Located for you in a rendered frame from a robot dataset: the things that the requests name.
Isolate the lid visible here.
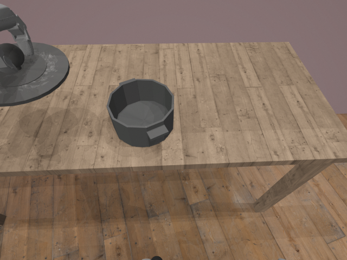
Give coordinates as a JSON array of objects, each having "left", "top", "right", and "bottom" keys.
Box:
[{"left": 0, "top": 42, "right": 70, "bottom": 107}]

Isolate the left robot hand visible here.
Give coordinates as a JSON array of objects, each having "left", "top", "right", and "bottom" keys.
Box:
[{"left": 0, "top": 4, "right": 34, "bottom": 73}]

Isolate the knob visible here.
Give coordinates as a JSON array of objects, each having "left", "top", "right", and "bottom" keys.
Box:
[{"left": 0, "top": 43, "right": 24, "bottom": 68}]

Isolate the table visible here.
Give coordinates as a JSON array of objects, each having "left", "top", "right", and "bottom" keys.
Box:
[{"left": 0, "top": 42, "right": 347, "bottom": 226}]

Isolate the pot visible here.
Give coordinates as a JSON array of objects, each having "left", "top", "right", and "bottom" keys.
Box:
[{"left": 106, "top": 78, "right": 174, "bottom": 147}]

